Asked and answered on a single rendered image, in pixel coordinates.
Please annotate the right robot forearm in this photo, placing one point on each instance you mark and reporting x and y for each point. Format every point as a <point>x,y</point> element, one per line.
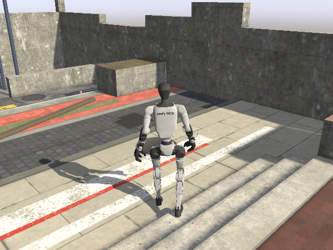
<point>190,135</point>

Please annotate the robot left upper arm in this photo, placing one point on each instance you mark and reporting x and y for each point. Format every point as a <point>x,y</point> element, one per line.
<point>146,119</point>

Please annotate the robot right upper arm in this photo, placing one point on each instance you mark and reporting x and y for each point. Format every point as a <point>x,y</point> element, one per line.
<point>184,117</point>

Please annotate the right robot thigh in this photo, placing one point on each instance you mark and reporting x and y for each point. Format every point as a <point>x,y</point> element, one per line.
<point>179,152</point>

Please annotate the robot right hand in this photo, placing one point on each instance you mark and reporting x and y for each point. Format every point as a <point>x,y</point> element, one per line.
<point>190,144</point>

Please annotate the robot left hand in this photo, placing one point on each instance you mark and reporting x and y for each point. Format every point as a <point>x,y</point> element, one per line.
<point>137,154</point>

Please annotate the left robot forearm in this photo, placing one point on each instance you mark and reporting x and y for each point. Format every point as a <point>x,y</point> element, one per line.
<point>141,141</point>

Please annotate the robot head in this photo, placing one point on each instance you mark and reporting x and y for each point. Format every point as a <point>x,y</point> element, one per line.
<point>164,90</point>

